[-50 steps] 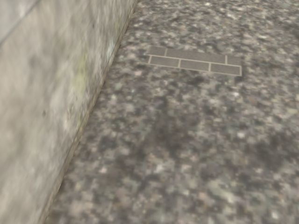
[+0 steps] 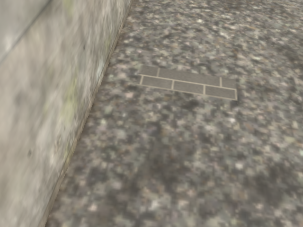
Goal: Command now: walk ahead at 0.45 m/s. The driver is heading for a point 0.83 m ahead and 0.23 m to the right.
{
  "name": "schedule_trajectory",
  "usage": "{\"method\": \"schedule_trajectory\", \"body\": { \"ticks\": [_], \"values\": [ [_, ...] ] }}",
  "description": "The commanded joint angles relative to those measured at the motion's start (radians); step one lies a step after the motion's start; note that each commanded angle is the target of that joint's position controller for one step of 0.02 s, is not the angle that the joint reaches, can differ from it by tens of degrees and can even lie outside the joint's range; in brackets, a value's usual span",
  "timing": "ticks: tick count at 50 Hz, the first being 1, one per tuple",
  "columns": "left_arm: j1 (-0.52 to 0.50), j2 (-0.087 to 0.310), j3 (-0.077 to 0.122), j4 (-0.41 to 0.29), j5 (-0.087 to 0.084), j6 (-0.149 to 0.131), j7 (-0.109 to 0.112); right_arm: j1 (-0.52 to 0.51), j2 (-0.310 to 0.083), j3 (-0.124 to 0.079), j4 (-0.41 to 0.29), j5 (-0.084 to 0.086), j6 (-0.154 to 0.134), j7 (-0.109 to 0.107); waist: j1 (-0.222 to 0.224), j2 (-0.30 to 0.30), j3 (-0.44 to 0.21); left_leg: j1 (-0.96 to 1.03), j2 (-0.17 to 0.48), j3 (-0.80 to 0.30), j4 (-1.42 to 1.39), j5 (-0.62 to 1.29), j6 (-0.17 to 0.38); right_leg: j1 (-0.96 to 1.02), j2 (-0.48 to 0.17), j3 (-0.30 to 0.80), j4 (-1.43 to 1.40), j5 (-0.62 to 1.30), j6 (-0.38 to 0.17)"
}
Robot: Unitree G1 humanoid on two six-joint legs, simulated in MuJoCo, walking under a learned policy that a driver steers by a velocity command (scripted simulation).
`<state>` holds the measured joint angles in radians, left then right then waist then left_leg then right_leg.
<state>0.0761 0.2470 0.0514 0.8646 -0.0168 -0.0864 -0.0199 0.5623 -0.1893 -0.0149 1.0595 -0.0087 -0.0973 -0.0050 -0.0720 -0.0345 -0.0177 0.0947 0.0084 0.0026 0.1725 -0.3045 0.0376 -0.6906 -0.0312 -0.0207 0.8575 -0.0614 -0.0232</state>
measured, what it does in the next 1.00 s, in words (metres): walks ahead, turning right: right foot, then left foot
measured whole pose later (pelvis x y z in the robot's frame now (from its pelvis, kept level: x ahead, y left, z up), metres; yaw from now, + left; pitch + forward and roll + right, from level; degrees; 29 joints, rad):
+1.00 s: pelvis +0.55 -0.09 +0.00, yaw -28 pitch +1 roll +1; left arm 0.18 0.30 0.08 0.66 -0.05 -0.03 0.01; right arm 0.39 -0.28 -0.09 0.95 -0.01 -0.08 -0.03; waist -0.07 -0.05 0.03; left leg 0.00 0.03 0.15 0.28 -0.28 -0.02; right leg -0.73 -0.10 0.07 0.97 -0.09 0.00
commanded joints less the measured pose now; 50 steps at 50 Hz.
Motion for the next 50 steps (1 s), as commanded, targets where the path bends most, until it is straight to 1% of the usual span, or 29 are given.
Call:
{"method": "schedule_trajectory", "body": {
  "ticks": [1, 3, 6, 8, 9, 10, 11, 12, 13, 14, 15, 18, 22, 26, 28, 31, 32, 33, 34, 35, 36, 37, 38, 39, 41, 44, 46, 47, 50],
  "values": [
    [-0.193, -0.007, -0.016, -0.120, -0.001, -0.016, -0.016, 0.039, -0.178, -0.033, -0.030, 0.003, 0.000, -0.015, -0.005, 0.169, 0.172, -0.145, 0.199, -0.082, -0.077, 0.459, 0.119, 0.003, 0.047, -0.055, -0.179, 0.100, 0.010],
    [-0.231, 0.012, -0.015, -0.149, -0.003, -0.020, -0.025, 0.043, -0.195, -0.040, -0.024, 0.012, -0.002, -0.015, 0.003, 0.174, 0.181, -0.113, 0.223, -0.073, -0.058, 0.510, 0.118, 0.034, 0.060, -0.056, -0.244, 0.092, -0.013],
    [-0.176, 0.068, 0.006, -0.169, 0.006, -0.024, -0.030, -0.005, -0.238, -0.057, -0.032, 0.014, -0.002, -0.014, 0.081, 0.218, 0.085, -0.037, 0.246, -0.007, 0.120, 0.976, 0.084, 0.196, 0.117, -0.091, -0.281, 0.000, -0.083],
    [0.094, 0.136, 0.043, -0.100, 0.007, -0.021, -0.026, -0.057, -0.248, -0.059, -0.043, 0.008, 0.005, -0.018, 0.237, 0.224, -0.075, -0.111, 0.231, 0.025, 0.458, 1.203, 0.040, 0.541, 0.153, -0.089, -0.321, 0.023, -0.151],
    [0.299, 0.184, 0.064, -0.039, 0.008, -0.008, -0.014, -0.100, -0.241, -0.053, -0.067, -0.001, -0.004, -0.017, 0.325, 0.168, -0.169, -0.330, 0.188, 0.037, 0.735, 0.976, 0.006, 0.843, 0.048, 0.053, -0.334, 0.047, -0.197],
    [0.382, 0.221, 0.049, 0.000, 0.004, 0.010, -0.001, -0.072, -0.092, -0.011, -0.096, -0.055, -0.033, 0.002, 0.245, -0.161, -0.268, -0.593, 0.014, 0.013, 1.099, -0.239, -0.005, 1.049, -0.161, 0.407, -0.291, 0.168, -0.227],
    [0.363, 0.227, 0.048, -0.029, 0.047, 0.003, 0.000, 0.071, -0.067, -0.007, -0.076, 0.019, -0.071, 0.025, 0.180, -0.260, -0.438, -0.824, -0.040, -0.144, 1.369, -0.288, -0.005, 1.197, -0.333, 0.883, -0.494, -0.026, -0.442],
    [0.300, 0.151, 0.043, -0.042, 0.032, 0.001, 0.004, -0.076, -0.177, -0.030, -0.107, 0.032, -0.091, 0.030, 0.206, -0.103, -0.266, -0.920, 0.013, -0.155, 1.395, -0.202, 0.003, 1.074, -0.273, 0.786, -0.548, -0.054, -0.399],
    [0.222, 0.107, 0.031, -0.050, 0.022, -0.010, 0.003, -0.201, -0.195, -0.030, -0.153, 0.039, -0.093, 0.026, 0.183, -0.001, -0.146, -0.909, 0.051, -0.131, 1.347, -0.116, 0.008, 0.903, -0.234, 0.621, -0.573, -0.001, -0.354],
    [0.147, 0.105, 0.023, -0.072, 0.027, -0.022, -0.004, -0.233, -0.200, -0.034, -0.165, 0.021, -0.085, 0.012, 0.121, 0.117, -0.099, -0.819, 0.092, -0.126, 1.269, -0.058, 0.000, 0.724, -0.197, 0.549, -0.607, 0.065, -0.316],
    [0.104, 0.097, 0.018, -0.085, 0.032, -0.023, -0.007, -0.231, -0.220, -0.048, -0.174, 0.013, -0.075, 0.001, 0.078, 0.144, -0.070, -0.742, 0.113, -0.129, 1.209, -0.037, -0.010, 0.599, -0.172, 0.507, -0.635, 0.107, -0.303],
    [0.132, 0.097, 0.011, -0.064, 0.011, -0.020, -0.004, -0.247, -0.177, -0.052, -0.207, 0.010, -0.044, -0.008, 0.028, 0.033, 0.018, -0.683, 0.136, -0.104, 1.037, -0.004, -0.036, 0.413, -0.110, 0.394, -0.692, 0.067, -0.282],
    [0.239, 0.163, 0.026, -0.049, 0.007, -0.019, 0.019, -0.438, -0.181, -0.054, -0.281, -0.018, -0.031, -0.028, 0.087, -0.022, 0.086, -0.677, 0.091, -0.058, 0.706, 0.270, -0.080, 0.305, -0.040, 0.325, -0.697, 0.042, -0.237],
    [0.304, 0.203, 0.042, -0.043, -0.021, -0.026, 0.010, -0.586, -0.157, -0.037, -0.333, -0.002, -0.028, -0.030, 0.145, -0.020, 0.094, -0.561, 0.020, -0.030, 0.436, 0.350, -0.097, 0.323, -0.031, 0.335, -0.657, -0.030, -0.200],
    [0.336, 0.174, 0.040, -0.042, -0.030, -0.014, 0.012, -0.615, -0.180, -0.040, -0.348, 0.015, -0.030, -0.028, 0.157, -0.045, 0.107, -0.533, 0.012, -0.059, 0.351, 0.311, -0.115, 0.399, -0.048, 0.405, -0.645, -0.165, -0.203],
    [0.344, 0.170, 0.048, -0.047, -0.024, 0.003, 0.016, -0.581, -0.249, -0.064, -0.350, 0.016, -0.051, -0.022, 0.123, -0.096, 0.073, -0.475, -0.009, -0.064, 0.253, 0.171, -0.086, 0.560, -0.069, 0.470, -0.535, -0.011, -0.190],
    [0.330, 0.161, 0.046, -0.055, -0.025, 0.008, 0.017, -0.494, -0.277, -0.079, -0.330, 0.012, -0.061, -0.024, 0.074, -0.111, 0.017, -0.368, -0.015, -0.052, 0.191, 0.179, -0.055, 0.596, -0.040, 0.457, -0.452, 0.101, -0.169],
    [0.305, 0.124, 0.033, -0.073, -0.017, 0.007, 0.016, -0.358, -0.317, -0.093, -0.306, -0.001, -0.067, -0.027, 0.008, -0.092, -0.107, -0.154, 0.076, -0.108, 0.214, 0.240, -0.003, 0.556, 0.010, 0.399, -0.261, 0.131, -0.131],
    [0.311, 0.085, 0.023, -0.109, -0.013, 0.001, 0.018, -0.178, -0.390, -0.112, -0.282, -0.028, -0.062, -0.034, -0.037, 0.075, -0.270, 0.176, 0.265, -0.347, 0.247, 0.219, 0.096, 0.312, 0.093, 0.282, 0.030, -0.011, -0.066],
    [0.421, 0.065, 0.011, -0.129, -0.040, -0.012, 0.021, -0.117, -0.385, -0.117, -0.235, -0.027, -0.042, -0.012, 0.013, 0.389, -0.375, 0.308, 0.452, -0.717, 0.167, 0.068, 0.221, 0.093, 0.149, 0.227, 0.234, -0.558, -0.053],
    [0.418, 0.141, 0.024, -0.097, -0.055, -0.009, 0.025, -0.177, -0.268, -0.093, -0.263, -0.012, -0.029, -0.008, 0.014, 0.264, -0.272, 0.238, 0.436, -0.680, 0.157, -0.100, 0.203, -0.012, 0.062, 0.239, 0.352, -0.526, -0.039],
    [0.353, 0.145, 0.022, -0.102, -0.051, -0.006, 0.030, -0.224, -0.208, -0.080, -0.267, -0.001, -0.021, -0.009, 0.011, 0.195, -0.147, 0.137, 0.388, -0.555, 0.133, -0.080, 0.162, -0.046, 0.029, 0.202, 0.391, -0.438, -0.035],
    [0.306, 0.154, 0.028, -0.111, -0.041, -0.006, 0.036, -0.289, -0.218, -0.078, -0.271, -0.004, -0.014, -0.010, 0.031, 0.103, -0.064, 0.025, 0.331, -0.434, 0.099, -0.003, 0.127, -0.035, -0.004, 0.160, 0.362, -0.347, -0.024],
    [0.273, 0.149, 0.033, -0.121, -0.031, -0.003, 0.037, -0.310, -0.215, -0.079, -0.263, -0.005, -0.013, -0.011, 0.037, 0.097, -0.008, -0.045, 0.304, -0.364, 0.070, 0.092, 0.112, -0.024, -0.026, 0.155, 0.317, -0.283, -0.016],
    [0.274, 0.107, 0.034, -0.143, -0.036, 0.014, 0.037, -0.317, -0.208, -0.080, -0.242, -0.006, -0.012, -0.007, 0.058, 0.132, 0.039, -0.123, 0.273, -0.246, 0.035, 0.257, 0.097, 0.022, -0.046, 0.144, 0.288, -0.235, -0.004],
    [0.227, 0.053, 0.024, -0.199, -0.033, 0.032, 0.038, -0.260, -0.233, -0.100, -0.191, 0.007, -0.013, -0.013, 0.059, 0.150, 0.060, -0.132, 0.280, -0.125, 0.016, 0.411, 0.107, -0.047, -0.071, 0.122, 0.278, -0.176, 0.014],
    [0.184, 0.049, 0.023, -0.232, -0.035, 0.041, 0.035, -0.247, -0.237, -0.105, -0.177, 0.001, -0.009, -0.023, 0.061, 0.135, 0.080, -0.135, 0.283, -0.065, 0.008, 0.447, 0.109, -0.102, -0.080, 0.122, 0.236, -0.115, 0.024],
    [0.161, 0.052, 0.026, -0.241, -0.040, 0.049, 0.034, -0.249, -0.210, -0.096, -0.173, -0.002, -0.006, -0.027, 0.057, 0.131, 0.092, -0.142, 0.265, -0.010, 0.027, 0.496, 0.097, -0.106, -0.082, 0.125, 0.183, -0.059, 0.025],
    [0.059, 0.037, 0.017, -0.291, -0.039, 0.063, 0.016, -0.247, -0.227, -0.094, -0.189, -0.009, -0.001, -0.028, 0.032, 0.122, 0.119, -0.189, 0.241, 0.101, 0.011, 0.439, 0.077, -0.035, -0.080, 0.054, 0.030, 0.086, 0.017]
  ]
}}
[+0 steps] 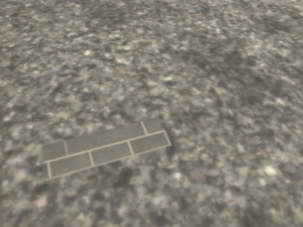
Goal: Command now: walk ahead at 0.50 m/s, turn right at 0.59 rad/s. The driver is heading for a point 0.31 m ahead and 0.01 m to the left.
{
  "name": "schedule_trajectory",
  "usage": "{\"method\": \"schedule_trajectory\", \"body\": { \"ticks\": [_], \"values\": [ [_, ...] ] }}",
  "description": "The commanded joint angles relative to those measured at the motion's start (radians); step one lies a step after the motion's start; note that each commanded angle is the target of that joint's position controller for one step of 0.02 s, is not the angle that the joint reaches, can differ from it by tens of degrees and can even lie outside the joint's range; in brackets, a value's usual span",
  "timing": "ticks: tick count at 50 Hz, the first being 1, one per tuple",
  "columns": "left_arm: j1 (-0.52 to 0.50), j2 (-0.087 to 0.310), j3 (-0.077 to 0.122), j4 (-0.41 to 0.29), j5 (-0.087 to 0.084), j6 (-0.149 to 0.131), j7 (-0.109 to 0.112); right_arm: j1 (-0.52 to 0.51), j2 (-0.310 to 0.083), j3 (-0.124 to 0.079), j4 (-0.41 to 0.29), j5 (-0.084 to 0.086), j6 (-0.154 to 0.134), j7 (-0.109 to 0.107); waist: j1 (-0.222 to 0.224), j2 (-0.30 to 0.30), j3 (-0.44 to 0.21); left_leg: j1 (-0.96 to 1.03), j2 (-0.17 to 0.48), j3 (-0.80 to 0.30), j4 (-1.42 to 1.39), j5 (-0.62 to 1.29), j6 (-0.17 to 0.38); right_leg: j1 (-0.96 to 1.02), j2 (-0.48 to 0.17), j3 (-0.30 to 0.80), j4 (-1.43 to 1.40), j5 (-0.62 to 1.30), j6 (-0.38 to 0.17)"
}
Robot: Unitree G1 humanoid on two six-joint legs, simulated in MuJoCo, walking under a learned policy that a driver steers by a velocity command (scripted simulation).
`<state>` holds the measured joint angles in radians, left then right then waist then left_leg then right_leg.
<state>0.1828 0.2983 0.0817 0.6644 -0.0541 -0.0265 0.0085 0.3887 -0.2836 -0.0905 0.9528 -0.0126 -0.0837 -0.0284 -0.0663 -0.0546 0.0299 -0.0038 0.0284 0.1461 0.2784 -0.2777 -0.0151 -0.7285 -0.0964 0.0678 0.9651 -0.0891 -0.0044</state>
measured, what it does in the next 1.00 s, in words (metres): walks ahead: right foot, then left foot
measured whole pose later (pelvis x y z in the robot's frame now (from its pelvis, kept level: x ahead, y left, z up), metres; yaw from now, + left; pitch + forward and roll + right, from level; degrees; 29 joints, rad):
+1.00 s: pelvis +0.33 -0.09 -0.01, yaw -11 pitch -1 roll +0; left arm 0.21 0.24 0.06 0.98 -0.01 0.04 0.03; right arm 0.09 -0.23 -0.04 0.97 -0.01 -0.05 -0.01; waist 0.00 -0.01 0.04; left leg -0.27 0.01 0.01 0.48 -0.19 -0.01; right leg -0.09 0.05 0.00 0.46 -0.35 -0.05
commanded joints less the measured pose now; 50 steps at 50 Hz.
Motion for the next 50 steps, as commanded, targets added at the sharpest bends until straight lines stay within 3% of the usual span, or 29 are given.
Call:
{"method": "schedule_trajectory", "body": {
  "ticks": [1, 3, 4, 6, 7, 8, 9, 10, 11, 12, 13, 14, 15, 16, 19, 24, 25, 28, 32, 33, 34, 35, 36, 37, 38, 39, 41, 50],
  "values": [
    [-0.089, -0.021, -0.016, -0.110, -0.002, 0.007, -0.019, -0.065, -0.148, -0.021, -0.082, -0.001, -0.015, -0.004, 0.016, 0.141, 0.090, -0.097, 0.231, -0.031, -0.111, 0.381, 0.128, 0.024, -0.015, -0.054, -0.119, 0.128, -0.011],
    [-0.154, -0.009, -0.019, -0.143, -0.008, 0.010, -0.036, -0.034, -0.162, -0.024, -0.072, 0.015, -0.014, -0.005, 0.006, 0.135, 0.107, -0.060, 0.242, -0.003, -0.123, 0.320, 0.113, 0.065, -0.013, -0.083, -0.212, 0.115, -0.038],
    [-0.182, 0.001, -0.015, -0.152, -0.013, 0.009, -0.046, -0.024, -0.157, -0.020, -0.061, 0.023, -0.011, 0.001, -0.002, 0.163, 0.107, -0.034, 0.246, 0.001, -0.114, 0.331, 0.107, 0.085, -0.001, -0.094, -0.250, 0.099, -0.053],
    [-0.180, 0.030, -0.004, -0.166, -0.001, 0.007, -0.058, -0.015, -0.198, -0.030, -0.051, 0.035, -0.001, 0.004, 0.028, 0.174, 0.091, 0.037, 0.276, 0.023, -0.046, 0.565, 0.101, 0.143, 0.041, -0.139, -0.287, -0.010, -0.093],
    [-0.129, 0.046, 0.005, -0.154, 0.015, 0.000, -0.060, -0.003, -0.206, -0.027, -0.047, 0.036, 0.003, 0.002, 0.064, 0.191, 0.052, 0.055, 0.270, 0.041, 0.062, 0.836, 0.100, 0.232, 0.093, -0.178, -0.292, -0.058, -0.115],
    [0.037, 0.080, 0.030, -0.098, 0.028, -0.006, -0.056, -0.041, -0.203, -0.024, -0.059, 0.048, 0.009, 0.002, 0.164, 0.179, -0.026, 0.021, 0.235, 0.072, 0.262, 1.028, 0.084, 0.432, 0.157, -0.218, -0.356, -0.003, -0.143],
    [0.193, 0.139, 0.058, -0.044, 0.029, -0.005, -0.040, -0.022, -0.184, -0.016, -0.065, 0.045, 0.001, 0.003, 0.237, 0.129, -0.125, -0.141, 0.190, 0.066, 0.474, 0.959, 0.048, 0.734, 0.160, -0.153, -0.391, 0.157, -0.178],
    [0.276, 0.262, 0.076, -0.007, 0.046, 0.006, -0.012, 0.045, -0.096, 0.012, -0.105, -0.021, -0.016, 0.018, 0.163, -0.242, -0.262, -0.488, 0.053, 0.062, 0.877, -0.042, -0.019, 1.094, -0.094, 0.180, -0.322, 0.544, -0.270],
    [0.270, 0.240, 0.052, -0.042, 0.063, -0.002, -0.021, 0.171, -0.084, 0.037, -0.086, 0.005, -0.041, 0.040, 0.134, -0.270, -0.579, -0.598, -0.053, -0.185, 1.148, -0.405, -0.042, 1.216, -0.330, 0.674, -0.532, 0.382, -0.475],
    [0.268, 0.151, 0.029, -0.018, 0.071, -0.008, -0.031, 0.034, -0.169, 0.007, -0.074, 0.064, -0.044, 0.043, 0.187, -0.056, -0.494, -0.639, -0.001, -0.255, 1.180, -0.319, -0.029, 1.118, -0.286, 0.570, -0.602, 0.379, -0.411],
    [0.206, 0.141, 0.022, 0.011, 0.054, -0.020, -0.037, -0.054, -0.124, 0.020, -0.114, 0.069, -0.035, 0.032, 0.151, -0.044, -0.292, -0.705, 0.041, -0.202, 1.142, -0.253, -0.020, 0.961, -0.249, 0.407, -0.589, 0.412, -0.349],
    [0.110, 0.114, 0.014, 0.012, 0.042, -0.031, -0.040, -0.106, -0.107, 0.024, -0.120, 0.044, -0.029, 0.011, 0.110, 0.047, -0.179, -0.677, 0.082, -0.207, 1.048, -0.177, -0.017, 0.787, -0.191, 0.292, -0.591, 0.483, -0.289],
    [0.048, 0.089, 0.007, 0.007, 0.047, -0.036, -0.042, -0.096, -0.105, 0.019, -0.110, 0.030, -0.014, 0.001, 0.068, 0.049, -0.138, -0.605, 0.103, -0.213, 0.989, -0.132, -0.012, 0.664, -0.153, 0.209, -0.617, 0.519, -0.265],
    [0.022, 0.084, 0.005, 0.006, 0.062, -0.039, -0.044, -0.062, -0.087, 0.022, -0.102, 0.032, 0.001, 0.001, 0.038, 0.023, -0.134, -0.523, 0.113, -0.219, 0.945, -0.105, -0.004, 0.596, -0.132, 0.169, -0.652, 0.538, -0.251],
    [0.003, 0.070, 0.003, 0.029, 0.072, -0.051, -0.043, -0.026, -0.050, 0.022, -0.084, 0.017, 0.031, 0.000, 0.002, 0.011, -0.128, -0.455, 0.089, -0.200, 0.843, -0.028, -0.019, 0.517, -0.107, 0.071, -0.696, 0.636, -0.269],
    [0.014, 0.060, -0.008, 0.078, 0.074, -0.031, -0.005, -0.163, -0.032, 0.028, -0.109, 0.009, 0.041, 0.003, 0.030, -0.018, -0.081, -0.449, 0.077, -0.197, 0.522, 0.192, -0.042, 0.521, -0.065, -0.007, -0.716, 0.507, -0.224],
    [0.028, 0.065, -0.008, 0.091, 0.066, -0.027, 0.001, -0.185, -0.022, 0.032, -0.115, 0.003, 0.041, 0.011, 0.042, -0.028, -0.082, -0.429, 0.066, -0.188, 0.469, 0.226, -0.042, 0.530, -0.060, -0.012, -0.717, 0.472, -0.219],
    [0.028, 0.066, -0.010, 0.121, 0.077, -0.016, 0.004, -0.235, -0.053, 0.025, -0.114, 0.004, 0.041, 0.014, 0.073, -0.039, -0.055, -0.402, 0.062, -0.197, 0.375, 0.222, -0.039, 0.554, -0.072, 0.018, -0.726, 0.365, -0.214],
    [0.026, 0.048, -0.015, 0.164, 0.062, -0.005, 0.003, -0.244, -0.058, 0.024, -0.114, -0.001, 0.030, 0.013, 0.062, -0.017, -0.040, -0.371, 0.057, -0.208, 0.272, 0.107, -0.009, 0.613, -0.098, 0.084, -0.644, 0.325, -0.217],
    [0.023, 0.039, -0.019, 0.173, 0.052, -0.001, 0.004, -0.219, -0.055, 0.027, -0.104, -0.008, 0.023, 0.015, 0.036, 0.007, -0.045, -0.301, 0.058, -0.206, 0.174, 0.227, 0.005, 0.600, -0.076, 0.080, -0.608, 0.291, -0.187],
    [0.046, 0.026, -0.023, 0.178, 0.054, -0.003, 0.007, -0.204, -0.086, 0.022, -0.095, -0.015, 0.017, 0.015, 0.041, 0.059, -0.065, -0.205, 0.090, -0.240, 0.127, 0.512, 0.021, 0.578, -0.026, 0.062, -0.563, 0.234, -0.137],
    [0.139, 0.033, -0.016, 0.196, 0.069, -0.005, 0.008, -0.218, -0.141, 0.012, -0.092, -0.014, 0.016, 0.012, 0.110, 0.144, -0.093, -0.112, 0.128, -0.261, 0.176, 0.680, 0.049, 0.532, 0.055, 0.030, -0.532, 0.123, -0.094],
    [0.168, 0.029, -0.014, 0.215, 0.066, 0.005, 0.015, -0.234, -0.107, 0.016, -0.079, -0.007, 0.022, 0.013, 0.119, 0.208, -0.119, -0.109, 0.126, -0.261, 0.190, 0.626, 0.091, 0.534, 0.083, 0.003, -0.554, 0.019, -0.065],
    [0.113, 0.032, -0.017, 0.212, 0.063, 0.019, 0.020, -0.258, -0.050, 0.026, -0.075, 0.003, 0.030, 0.016, 0.093, 0.181, -0.107, -0.147, 0.105, -0.255, 0.175, 0.522, 0.090, 0.565, 0.089, -0.004, -0.575, 0.002, -0.053],
    [0.083, 0.048, -0.013, 0.215, 0.052, 0.032, 0.025, -0.263, -0.040, 0.031, -0.077, 0.003, 0.030, 0.022, 0.074, 0.134, -0.091, -0.160, 0.086, -0.241, 0.158, 0.471, 0.076, 0.561, 0.086, -0.008, -0.559, 0.013, -0.057],
    [0.066, 0.046, -0.011, 0.218, 0.047, 0.044, 0.029, -0.266, -0.048, 0.031, -0.071, -0.002, 0.028, 0.026, 0.072, 0.124, -0.088, -0.158, 0.076, -0.233, 0.159, 0.465, 0.068, 0.565, 0.083, -0.004, -0.552, 0.042, -0.064],
    [0.066, 0.049, -0.007, 0.229, 0.054, 0.059, 0.031, -0.266, -0.065, 0.026, -0.055, 0.002, 0.018, 0.029, 0.071, 0.123, -0.101, -0.158, 0.070, -0.222, 0.163, 0.465, 0.070, 0.596, 0.074, 0.005, -0.550, 0.071, -0.067],
    [0.062, 0.030, -0.001, 0.295, 0.049, 0.064, 0.027, -0.310, -0.064, 0.031, -0.016, 0.008, 0.031, 0.014, 0.064, 0.052, -0.075, -0.166, 0.045, -0.193, 0.174, 0.399, 0.070, 0.613, 0.060, 0.009, -0.556, 0.128, -0.066]
  ]
}}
